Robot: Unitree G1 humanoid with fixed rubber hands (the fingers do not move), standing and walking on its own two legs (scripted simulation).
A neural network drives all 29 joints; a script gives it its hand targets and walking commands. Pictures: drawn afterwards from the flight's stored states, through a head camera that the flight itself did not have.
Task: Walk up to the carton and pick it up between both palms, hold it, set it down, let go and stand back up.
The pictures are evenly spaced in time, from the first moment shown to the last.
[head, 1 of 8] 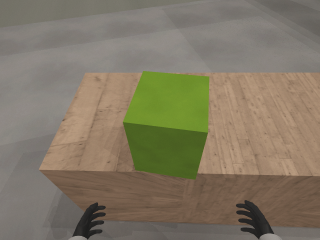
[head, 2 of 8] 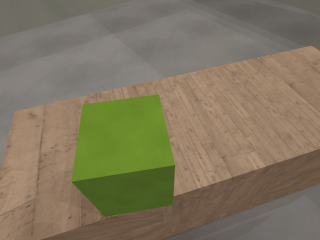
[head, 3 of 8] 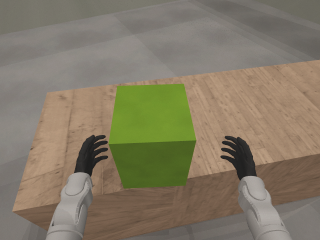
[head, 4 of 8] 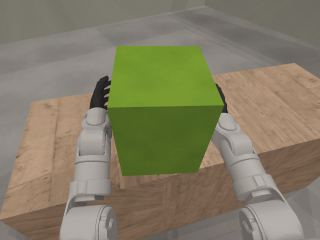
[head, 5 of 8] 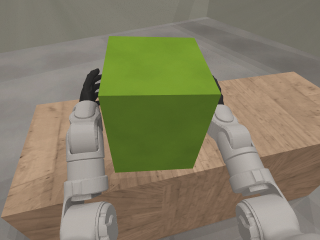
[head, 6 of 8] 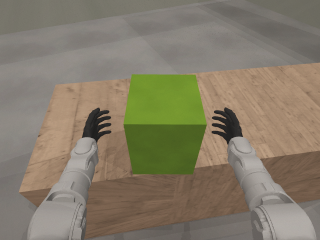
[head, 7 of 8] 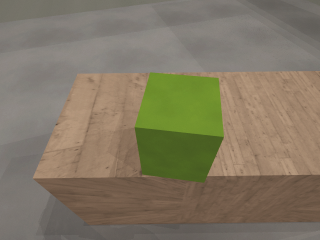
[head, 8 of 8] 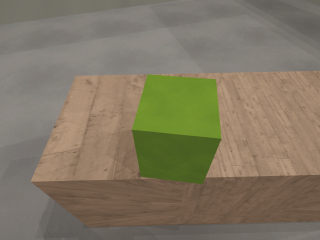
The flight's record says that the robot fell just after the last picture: no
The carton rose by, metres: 0.20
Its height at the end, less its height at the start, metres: +0.00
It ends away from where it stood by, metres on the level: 0.02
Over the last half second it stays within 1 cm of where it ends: yes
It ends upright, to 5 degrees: yes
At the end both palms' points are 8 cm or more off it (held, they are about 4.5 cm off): yes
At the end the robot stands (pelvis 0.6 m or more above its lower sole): yes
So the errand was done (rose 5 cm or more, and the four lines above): yes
